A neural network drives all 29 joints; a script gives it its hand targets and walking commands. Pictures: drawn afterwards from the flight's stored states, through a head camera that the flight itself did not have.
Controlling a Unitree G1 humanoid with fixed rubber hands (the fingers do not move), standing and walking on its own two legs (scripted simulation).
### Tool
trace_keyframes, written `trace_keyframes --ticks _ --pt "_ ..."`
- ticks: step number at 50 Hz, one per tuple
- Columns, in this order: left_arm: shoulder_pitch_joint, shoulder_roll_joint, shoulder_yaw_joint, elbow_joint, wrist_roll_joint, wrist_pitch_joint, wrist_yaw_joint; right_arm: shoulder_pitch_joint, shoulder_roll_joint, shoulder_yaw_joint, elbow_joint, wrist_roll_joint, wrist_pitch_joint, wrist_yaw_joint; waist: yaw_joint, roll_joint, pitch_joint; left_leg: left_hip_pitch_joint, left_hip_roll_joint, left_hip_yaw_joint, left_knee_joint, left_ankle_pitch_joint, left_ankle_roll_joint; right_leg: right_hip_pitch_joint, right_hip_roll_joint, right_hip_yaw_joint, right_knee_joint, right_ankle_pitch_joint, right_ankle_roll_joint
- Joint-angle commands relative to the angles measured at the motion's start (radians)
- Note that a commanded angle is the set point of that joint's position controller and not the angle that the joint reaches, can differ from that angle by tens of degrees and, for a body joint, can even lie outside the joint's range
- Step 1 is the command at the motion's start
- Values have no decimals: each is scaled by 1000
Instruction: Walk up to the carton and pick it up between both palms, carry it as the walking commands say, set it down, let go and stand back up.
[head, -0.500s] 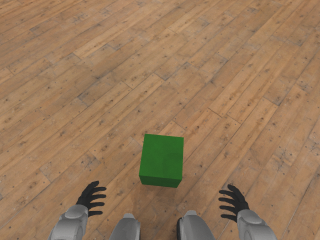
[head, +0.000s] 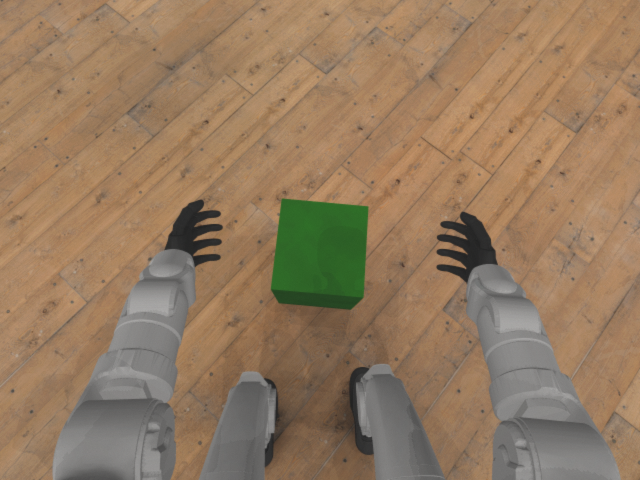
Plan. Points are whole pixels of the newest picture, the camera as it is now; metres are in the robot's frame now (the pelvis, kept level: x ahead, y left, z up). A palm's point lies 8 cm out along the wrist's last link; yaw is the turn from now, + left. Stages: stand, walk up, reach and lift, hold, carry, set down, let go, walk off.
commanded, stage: reach and lift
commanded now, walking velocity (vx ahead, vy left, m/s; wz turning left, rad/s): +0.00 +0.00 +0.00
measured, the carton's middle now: (319, 259) +0.49 -0.02 -0.55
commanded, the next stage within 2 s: none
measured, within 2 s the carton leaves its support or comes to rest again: neither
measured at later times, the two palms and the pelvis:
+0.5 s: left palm (206, 181) +0.51 +0.16 -0.13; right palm (468, 191) +0.49 -0.23 -0.13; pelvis +0.01 +0.00 -0.02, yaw +0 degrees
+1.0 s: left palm (221, 215) +0.51 +0.17 -0.27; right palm (435, 225) +0.48 -0.22 -0.27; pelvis -0.01 +0.00 -0.13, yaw +0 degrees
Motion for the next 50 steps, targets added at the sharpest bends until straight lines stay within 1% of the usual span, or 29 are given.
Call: trace_keyframes --ticks 1,3,4,6,7,9,11,12,13,14,15,19,20,22,23,26,27,31,32,34,37,38,39,40,43,44,45,46,50 --pt "-200 72 14 -81 3 -111 7 -185 -100 -29 -87 19 -118 7 0 67 -769 357 -60 61 -102 311 -13 285 56 -84 -64 281 27" --pt "-226 78 19 -38 3 -139 10 -228 -130 -46 -64 12 -147 15 -15 45 -774 321 -56 58 -95 335 -17 258 58 -85 -79 306 27" --pt "-233 74 26 -40 8 -153 10 -240 -123 -51 -56 12 -157 19 16 42 -774 282 -61 57 -98 325 -13 256 58 -82 -65 293 30" --pt "-306 81 41 -9 3 -174 8 -335 -132 -47 -49 25 -183 27 0 26 -728 211 -55 53 -91 288 -12 212 53 -86 -73 267 24" --pt "-311 78 35 6 5 -184 10 -320 -107 -23 -5 35 -190 29 18 -1 -743 194 -62 67 -92 295 -6 253 51 -79 -81 287 26" --pt "-369 109 54 8 1 -205 4 -390 -131 -47 -23 28 -207 26 2 -26 -786 137 -65 60 -87 270 -1 261 52 -69 -64 301 36" --pt "-418 116 58 4 -2 -220 8 -428 -161 -81 14 20 -218 24 -5 14 -835 141 -62 60 -94 268 -1 270 48 -72 -55 309 35" --pt "-450 118 63 13 -1 -220 9 -466 -175 -91 -8 8 -224 23 -18 -28 -867 154 -64 59 -87 255 0 274 60 -81 -60 299 39" --pt "-448 138 69 33 4 -226 12 -446 -148 -89 33 7 -229 22 -7 -3 -882 152 -68 60 -74 305 -1 248 54 -70 -47 340 33" --pt "-468 126 54 -11 -6 -235 12 -473 -164 -88 7 20 -242 27 -33 -3 -923 176 -66 54 -74 361 -6 247 56 -78 -42 401 31" --pt "-486 137 70 -12 -1 -238 12 -496 -164 -98 12 13 -244 26 -8 6 -969 173 -78 64 -68 368 -5 271 57 -67 -39 413 28" --pt "-522 120 87 -6 16 -243 6 -529 -179 -121 8 -1 -256 34 -10 41 -1044 189 -83 64 -50 460 -14 281 60 -56 -32 488 27" --pt "-553 137 92 -17 13 -239 4 -538 -190 -142 9 -9 -255 39 -43 -1 -1062 180 -80 48 -57 448 -13 285 66 -64 -37 494 22" --pt "-514 113 95 -3 34 -237 0 -503 -145 -142 35 -17 -249 49 -9 47 -1078 184 -82 59 -60 504 -11 282 59 -60 -32 540 21" --pt "-525 132 104 -33 41 -235 -1 -513 -156 -155 -1 -31 -251 53 -23 10 -1128 192 -83 48 -61 513 -11 298 65 -68 -31 559 19" --pt "-506 93 123 -38 67 -240 -7 -491 -147 -169 -1 -31 -258 63 -6 74 -1073 213 -82 53 -58 565 -16 215 63 -68 -52 569 17" --pt "-505 96 131 -8 76 -239 -10 -498 -131 -178 21 -50 -257 70 -11 43 -1027 135 -78 45 -51 546 -18 209 60 -64 -37 588 18" --pt "-517 65 163 42 98 -242 -21 -523 -115 -214 72 -85 -265 84 -12 7 -850 -56 -77 41 -42 378 -8 78 53 -60 -10 413 27" --pt "-535 56 159 22 112 -239 -19 -551 -127 -218 39 -85 -269 82 -15 49 -855 -31 -75 45 -26 349 -10 29 59 -66 6 363 29" --pt "-560 56 156 35 118 -233 -15 -585 -141 -232 67 -87 -266 79 -17 61 -827 -24 -76 48 13 293 -10 -57 66 -85 35 276 34" --pt "-590 64 150 83 104 -221 -5 -588 -149 -219 118 -87 -257 72 -23 42 -843 -113 -78 59 105 214 -20 -108 70 -85 129 207 31" --pt "-611 81 144 21 89 -224 1 -609 -150 -203 73 -77 -258 69 -26 27 -920 -76 -82 74 125 245 -20 -64 73 -93 138 237 30" --pt "-630 105 152 47 87 -229 10 -638 -154 -211 116 -72 -257 65 -11 20 -894 -152 -84 66 145 221 -18 -110 71 -81 174 228 34" --pt "-609 103 151 48 92 -227 16 -616 -164 -206 89 -73 -258 56 -28 22 -961 -126 -89 76 170 214 -19 -106 78 -100 197 224 39" --pt "-660 137 119 -2 53 -227 34 -657 -196 -184 40 -42 -260 37 -19 30 -1094 -92 -87 75 253 297 -25 -104 80 -105 286 298 46" --pt "-657 140 105 40 48 -229 40 -655 -188 -167 92 -27 -262 36 -14 49 -1077 -144 -94 77 283 283 -25 -137 73 -108 314 284 42" --pt "-676 157 111 -51 40 -229 48 -688 -236 -166 -26 -14 -260 27 -18 58 -1202 -71 -90 82 303 332 -30 -103 77 -112 337 324 45" --pt "-667 155 85 0 16 -223 48 -644 -207 -148 52 -1 -255 25 -15 61 -1168 -89 -90 89 329 342 -29 -148 79 -103 347 319 41" --pt "-692 159 46 -37 -30 -215 54 -662 -228 -108 3 37 -246 15 -34 67 -1236 -123 -90 93 413 341 -32 -164 71 -111 429 320 36"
